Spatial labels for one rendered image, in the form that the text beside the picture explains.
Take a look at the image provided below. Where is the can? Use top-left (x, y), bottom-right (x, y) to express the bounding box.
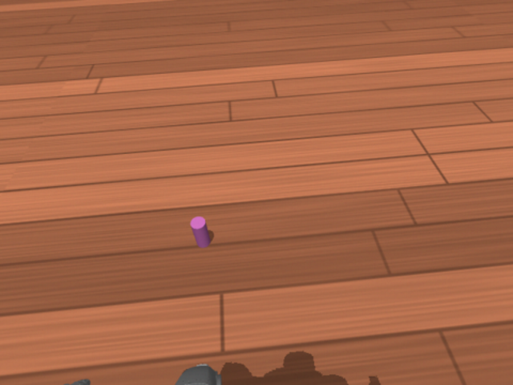
top-left (191, 217), bottom-right (211, 248)

